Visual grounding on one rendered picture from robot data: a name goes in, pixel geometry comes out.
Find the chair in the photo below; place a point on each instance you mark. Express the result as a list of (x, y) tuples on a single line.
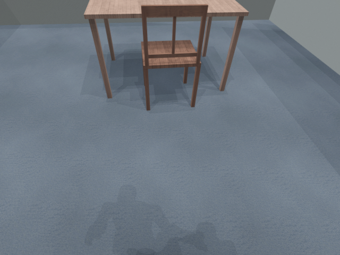
[(174, 53)]

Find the table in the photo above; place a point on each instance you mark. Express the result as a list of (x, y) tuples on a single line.
[(118, 9)]

